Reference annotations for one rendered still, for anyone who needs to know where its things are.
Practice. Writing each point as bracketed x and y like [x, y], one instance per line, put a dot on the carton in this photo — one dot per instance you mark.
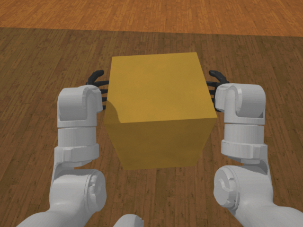
[159, 112]

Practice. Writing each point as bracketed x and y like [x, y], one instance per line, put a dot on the robot right hand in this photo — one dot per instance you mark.
[222, 80]

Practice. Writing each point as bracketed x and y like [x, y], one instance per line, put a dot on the right robot forearm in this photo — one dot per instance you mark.
[243, 106]

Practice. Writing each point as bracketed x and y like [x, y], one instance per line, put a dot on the robot left thigh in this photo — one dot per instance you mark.
[129, 220]

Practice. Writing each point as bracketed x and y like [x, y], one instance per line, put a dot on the robot left hand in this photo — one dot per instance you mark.
[91, 81]

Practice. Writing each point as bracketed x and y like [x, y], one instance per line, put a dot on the robot right upper arm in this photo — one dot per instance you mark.
[246, 192]

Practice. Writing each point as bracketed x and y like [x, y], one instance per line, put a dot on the left robot forearm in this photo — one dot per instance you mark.
[77, 109]

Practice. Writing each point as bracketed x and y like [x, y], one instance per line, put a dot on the robot left upper arm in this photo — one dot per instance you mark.
[75, 196]

